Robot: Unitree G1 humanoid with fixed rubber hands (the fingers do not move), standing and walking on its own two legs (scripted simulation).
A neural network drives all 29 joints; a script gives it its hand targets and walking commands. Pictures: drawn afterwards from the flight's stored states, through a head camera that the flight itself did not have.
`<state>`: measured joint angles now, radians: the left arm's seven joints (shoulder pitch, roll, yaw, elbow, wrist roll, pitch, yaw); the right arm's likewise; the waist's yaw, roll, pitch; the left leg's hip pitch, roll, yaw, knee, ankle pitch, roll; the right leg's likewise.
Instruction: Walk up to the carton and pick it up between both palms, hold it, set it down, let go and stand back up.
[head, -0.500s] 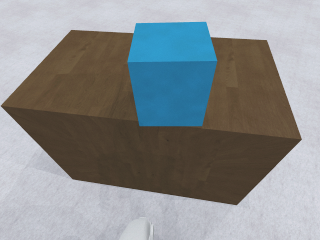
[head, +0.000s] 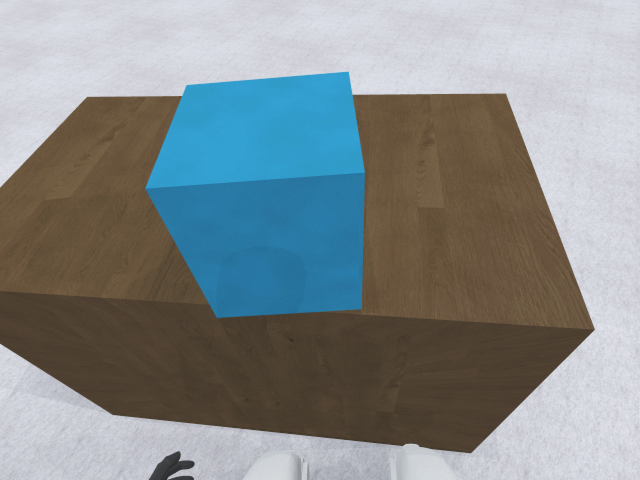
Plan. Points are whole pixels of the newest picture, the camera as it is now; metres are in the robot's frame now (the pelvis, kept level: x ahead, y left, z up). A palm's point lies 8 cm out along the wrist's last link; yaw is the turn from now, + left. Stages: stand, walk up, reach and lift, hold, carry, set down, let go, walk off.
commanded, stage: walk up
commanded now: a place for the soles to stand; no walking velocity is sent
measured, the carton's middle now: (278, 202) +0.44 +0.07 +0.11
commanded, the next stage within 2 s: reach and lift in 1.98 s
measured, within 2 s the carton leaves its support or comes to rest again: neither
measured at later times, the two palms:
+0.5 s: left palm out of the picture +0.09 +0.28 -0.09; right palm out of the picture +0.13 -0.19 -0.09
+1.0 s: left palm out of the picture +0.07 +0.28 -0.08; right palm out of the picture +0.05 -0.21 -0.09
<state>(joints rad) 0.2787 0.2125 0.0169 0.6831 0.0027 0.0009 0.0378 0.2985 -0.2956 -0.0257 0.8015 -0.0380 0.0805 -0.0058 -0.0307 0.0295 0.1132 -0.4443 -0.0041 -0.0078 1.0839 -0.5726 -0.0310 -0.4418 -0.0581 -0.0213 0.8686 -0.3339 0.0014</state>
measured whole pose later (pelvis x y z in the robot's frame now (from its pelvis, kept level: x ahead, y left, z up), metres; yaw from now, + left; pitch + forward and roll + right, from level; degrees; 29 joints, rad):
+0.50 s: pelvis +0.01 +0.04 +0.02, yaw +1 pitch -3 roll -1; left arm 0.29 0.22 0.00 0.75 0.02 -0.01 0.02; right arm 0.20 -0.20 0.01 0.74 -0.01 0.02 0.01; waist 0.02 0.00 0.06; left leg -0.30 0.03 0.06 0.76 -0.41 0.01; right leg -0.33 -0.01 0.00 0.71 -0.31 0.01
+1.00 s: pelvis +0.01 +0.04 +0.04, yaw -4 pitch -2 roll +1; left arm 0.30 0.23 -0.03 0.87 0.01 -0.02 0.00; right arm 0.27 -0.25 0.02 0.90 -0.01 0.01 0.00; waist 0.00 -0.01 0.02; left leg -0.19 0.03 0.15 0.54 -0.30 0.01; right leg -0.30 -0.01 0.08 0.58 -0.25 0.02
